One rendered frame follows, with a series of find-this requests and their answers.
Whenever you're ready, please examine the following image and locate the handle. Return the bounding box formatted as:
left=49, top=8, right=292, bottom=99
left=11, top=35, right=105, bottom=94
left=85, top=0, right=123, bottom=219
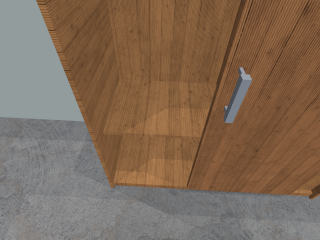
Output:
left=223, top=67, right=252, bottom=123

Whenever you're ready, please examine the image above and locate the wardrobe door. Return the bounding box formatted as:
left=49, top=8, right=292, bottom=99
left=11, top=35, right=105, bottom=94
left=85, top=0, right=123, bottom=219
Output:
left=187, top=0, right=320, bottom=195
left=299, top=173, right=320, bottom=190

